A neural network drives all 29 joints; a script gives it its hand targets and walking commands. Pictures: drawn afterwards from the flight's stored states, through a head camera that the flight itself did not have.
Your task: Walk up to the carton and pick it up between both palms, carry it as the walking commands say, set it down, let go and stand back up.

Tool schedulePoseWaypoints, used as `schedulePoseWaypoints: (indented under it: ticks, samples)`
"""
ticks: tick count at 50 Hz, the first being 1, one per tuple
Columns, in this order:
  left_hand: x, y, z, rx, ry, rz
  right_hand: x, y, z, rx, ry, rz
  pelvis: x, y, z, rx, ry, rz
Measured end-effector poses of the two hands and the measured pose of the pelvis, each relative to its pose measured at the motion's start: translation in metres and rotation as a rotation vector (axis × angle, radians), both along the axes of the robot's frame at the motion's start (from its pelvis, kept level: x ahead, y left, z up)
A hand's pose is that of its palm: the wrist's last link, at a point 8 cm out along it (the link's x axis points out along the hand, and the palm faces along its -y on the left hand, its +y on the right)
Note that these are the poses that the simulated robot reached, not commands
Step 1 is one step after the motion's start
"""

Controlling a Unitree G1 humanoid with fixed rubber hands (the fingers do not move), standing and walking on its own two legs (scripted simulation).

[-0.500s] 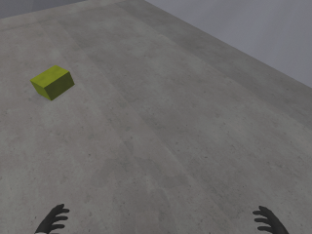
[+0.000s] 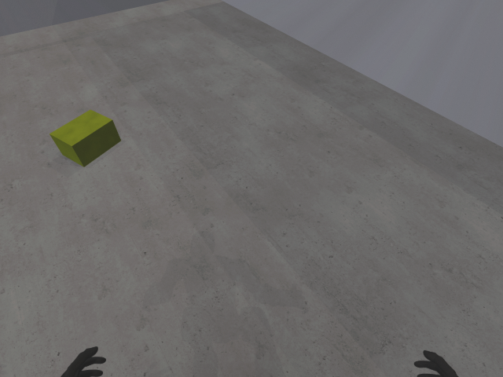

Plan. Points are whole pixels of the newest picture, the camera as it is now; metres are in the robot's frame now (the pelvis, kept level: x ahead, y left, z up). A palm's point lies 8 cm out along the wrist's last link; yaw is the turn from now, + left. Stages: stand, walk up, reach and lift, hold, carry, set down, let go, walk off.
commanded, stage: walk up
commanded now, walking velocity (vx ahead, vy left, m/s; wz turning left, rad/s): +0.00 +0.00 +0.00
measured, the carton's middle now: (87, 137) +1.47 +1.02 -0.70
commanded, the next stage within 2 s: none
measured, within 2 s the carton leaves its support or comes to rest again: neither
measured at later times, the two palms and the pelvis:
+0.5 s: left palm out of the picture +0.07 +0.49 -0.08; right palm (380, 278) +0.29 -0.22 -0.06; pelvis +0.06 +0.09 -0.03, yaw +15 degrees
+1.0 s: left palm out of the picture +0.16 +0.52 -0.05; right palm (285, 194) +0.53 -0.07 -0.09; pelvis +0.27 +0.17 -0.01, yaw +29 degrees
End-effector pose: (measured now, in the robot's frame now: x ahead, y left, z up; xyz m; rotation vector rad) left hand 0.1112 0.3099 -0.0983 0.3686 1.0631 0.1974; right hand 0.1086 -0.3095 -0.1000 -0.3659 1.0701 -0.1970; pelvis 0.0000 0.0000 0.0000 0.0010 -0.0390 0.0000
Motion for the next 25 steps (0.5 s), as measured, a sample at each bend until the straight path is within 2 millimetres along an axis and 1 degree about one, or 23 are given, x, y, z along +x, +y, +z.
schedulePoseWaypoints:
  ticks: [8, 9, 11, 13, 16, 19, 22, 24, 25]
  samples:
    - [-0.004, 0.003, 0.0, 0.0, 0.005, 0.015, -0.004, -0.001, 0.0, 0.006, 0.019, -0.003, 0.0, 0.0, 0.001, -0.003, 0.004, 0.013]
    - [-0.004, 0.007, 0.003, 0.004, -0.022, 0.025, -0.002, -0.002, 0.001, 0.015, 0.02, 0.012, 0.001, 0.001, 0.0, -0.01, 0.008, 0.032]
    - [-0.01, 0.024, 0.011, 0.037, -0.074, 0.05, 0.01, -0.003, 0.006, 0.015, 0.021, 0.063, 0.004, 0.003, -0.002, -0.014, 0.02, 0.072]
    - [-0.022, 0.046, 0.02, 0.08, -0.1, 0.086, 0.03, -0.001, 0.014, 0.01, 0.004, 0.118, 0.007, 0.009, -0.001, -0.021, 0.024, 0.109]
    - [-0.039, 0.082, 0.033, 0.142, -0.115, 0.138, 0.066, 0.007, 0.029, 0.002, -0.03, 0.187, 0.016, 0.02, -0.001, -0.027, 0.018, 0.159]
    - [-0.049, 0.116, 0.039, 0.185, -0.12, 0.179, 0.107, 0.028, 0.041, -0.005, -0.069, 0.257, 0.029, 0.037, -0.003, -0.024, 0.016, 0.201]
    - [-0.052, 0.15, 0.035, 0.202, -0.119, 0.21, 0.151, 0.059, 0.048, -0.025, -0.121, 0.316, 0.046, 0.061, -0.011, -0.022, 0.018, 0.235]
    - [-0.048, 0.171, 0.024, 0.204, -0.115, 0.216, 0.176, 0.078, 0.046, -0.059, -0.168, 0.341, 0.058, 0.081, -0.024, -0.019, 0.019, 0.25]
    - [-0.045, 0.179, 0.018, 0.197, -0.111, 0.221, 0.184, 0.086, 0.044, -0.075, -0.186, 0.346, 0.062, 0.09, -0.029, -0.013, 0.019, 0.263]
